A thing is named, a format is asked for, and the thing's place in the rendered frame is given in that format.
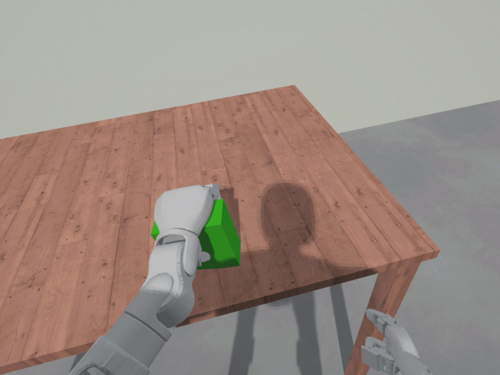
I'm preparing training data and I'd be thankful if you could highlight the left robot forearm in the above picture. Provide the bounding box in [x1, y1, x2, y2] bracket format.
[68, 229, 200, 375]

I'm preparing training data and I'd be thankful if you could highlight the sponge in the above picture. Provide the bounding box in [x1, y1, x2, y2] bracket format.
[151, 199, 241, 270]

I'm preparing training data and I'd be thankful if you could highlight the right robot forearm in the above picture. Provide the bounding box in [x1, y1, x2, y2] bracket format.
[393, 357, 432, 375]

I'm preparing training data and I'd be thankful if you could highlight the robot right hand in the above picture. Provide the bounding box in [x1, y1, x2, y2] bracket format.
[361, 309, 420, 375]

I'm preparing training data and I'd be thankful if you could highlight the robot left hand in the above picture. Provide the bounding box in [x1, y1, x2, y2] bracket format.
[154, 184, 222, 266]

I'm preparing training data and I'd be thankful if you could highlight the table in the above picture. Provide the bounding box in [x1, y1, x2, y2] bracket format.
[0, 85, 440, 375]

